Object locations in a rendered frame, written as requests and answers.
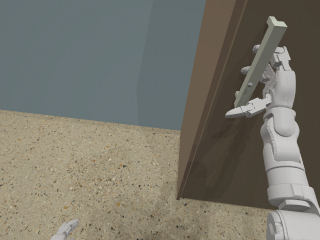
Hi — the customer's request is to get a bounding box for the robot right hand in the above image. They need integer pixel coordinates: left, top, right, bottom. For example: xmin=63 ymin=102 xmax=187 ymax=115
xmin=225 ymin=44 xmax=296 ymax=118

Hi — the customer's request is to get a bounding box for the robot left hand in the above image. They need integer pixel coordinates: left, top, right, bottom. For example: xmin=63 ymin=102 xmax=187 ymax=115
xmin=50 ymin=219 xmax=79 ymax=240

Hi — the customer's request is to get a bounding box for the robot right upper arm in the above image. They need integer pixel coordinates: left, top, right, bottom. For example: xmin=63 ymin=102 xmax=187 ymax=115
xmin=266 ymin=209 xmax=320 ymax=240

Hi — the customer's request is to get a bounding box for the right robot forearm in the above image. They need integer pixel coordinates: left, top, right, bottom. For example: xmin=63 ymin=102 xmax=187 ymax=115
xmin=260 ymin=107 xmax=320 ymax=217

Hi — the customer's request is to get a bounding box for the handle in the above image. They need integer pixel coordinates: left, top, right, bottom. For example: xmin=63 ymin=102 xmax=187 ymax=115
xmin=234 ymin=16 xmax=287 ymax=108

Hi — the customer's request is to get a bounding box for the wardrobe door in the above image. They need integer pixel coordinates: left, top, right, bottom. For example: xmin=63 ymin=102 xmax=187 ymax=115
xmin=181 ymin=0 xmax=320 ymax=210

